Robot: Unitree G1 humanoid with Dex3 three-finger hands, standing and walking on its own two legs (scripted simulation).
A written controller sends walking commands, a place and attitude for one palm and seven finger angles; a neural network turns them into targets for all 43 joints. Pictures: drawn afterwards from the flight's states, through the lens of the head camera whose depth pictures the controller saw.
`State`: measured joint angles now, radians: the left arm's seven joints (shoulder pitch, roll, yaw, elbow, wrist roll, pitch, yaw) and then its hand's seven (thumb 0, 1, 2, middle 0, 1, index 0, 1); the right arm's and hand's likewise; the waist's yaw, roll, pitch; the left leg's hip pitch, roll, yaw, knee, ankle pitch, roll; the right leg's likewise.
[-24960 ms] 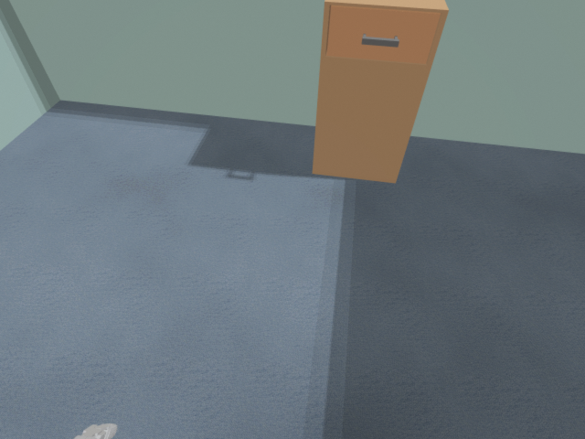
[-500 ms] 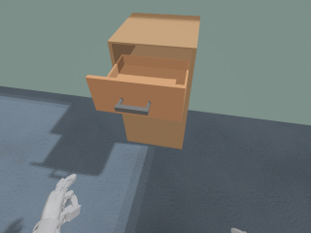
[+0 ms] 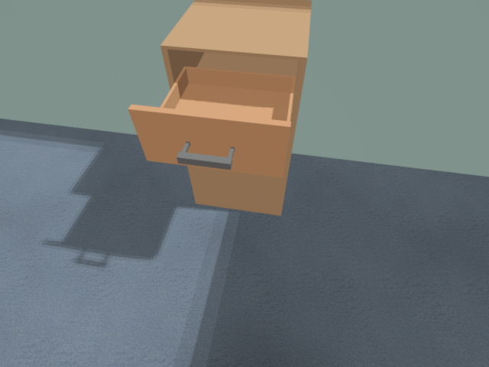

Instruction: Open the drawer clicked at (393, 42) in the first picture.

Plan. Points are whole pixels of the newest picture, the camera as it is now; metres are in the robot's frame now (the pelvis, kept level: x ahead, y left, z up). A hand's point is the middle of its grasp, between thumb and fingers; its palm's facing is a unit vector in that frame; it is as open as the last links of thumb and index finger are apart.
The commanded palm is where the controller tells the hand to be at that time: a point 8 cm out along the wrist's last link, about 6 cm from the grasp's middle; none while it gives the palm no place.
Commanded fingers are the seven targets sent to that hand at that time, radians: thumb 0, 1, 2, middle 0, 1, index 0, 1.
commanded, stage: let the arm hang, fingers relaxed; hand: left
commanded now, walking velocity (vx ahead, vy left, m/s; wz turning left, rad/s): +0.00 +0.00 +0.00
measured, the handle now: (207, 154) +0.59 +0.14 -0.05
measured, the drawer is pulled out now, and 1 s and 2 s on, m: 0.30 0.30 0.30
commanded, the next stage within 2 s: look to check the result in 0.44 s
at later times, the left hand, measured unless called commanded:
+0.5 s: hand out of the picture -0.01 +0.16 -0.18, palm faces +0.05 -0.98 -0.17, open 7.3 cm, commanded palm none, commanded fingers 0.00 0.90 0.90 -0.20 -0.30 -0.20 -0.30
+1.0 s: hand out of the picture +0.00 +0.16 -0.18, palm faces +0.05 -0.98 -0.17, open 7.3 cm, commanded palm none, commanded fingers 0.00 0.90 0.90 -0.20 -0.30 -0.20 -0.30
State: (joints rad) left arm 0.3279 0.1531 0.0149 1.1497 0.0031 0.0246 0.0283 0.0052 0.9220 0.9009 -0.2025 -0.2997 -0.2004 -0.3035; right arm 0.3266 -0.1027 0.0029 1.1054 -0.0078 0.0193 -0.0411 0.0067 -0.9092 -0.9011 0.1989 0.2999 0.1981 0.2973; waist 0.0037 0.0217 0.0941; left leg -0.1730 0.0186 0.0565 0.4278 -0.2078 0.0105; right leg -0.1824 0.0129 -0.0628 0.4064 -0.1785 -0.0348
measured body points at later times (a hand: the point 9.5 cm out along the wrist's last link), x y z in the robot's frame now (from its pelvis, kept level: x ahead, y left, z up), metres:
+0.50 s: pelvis +0.00 +0.00 +0.00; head +0.01 +0.00 +0.45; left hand -0.01 +0.21 -0.16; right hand -0.04 -0.20 -0.17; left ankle +0.02 +0.11 -0.74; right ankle +0.03 -0.10 -0.74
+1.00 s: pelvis +0.01 +0.00 +0.00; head +0.03 -0.01 +0.45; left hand +0.00 +0.21 -0.16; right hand -0.01 -0.20 -0.17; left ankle +0.02 +0.11 -0.74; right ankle +0.03 -0.10 -0.74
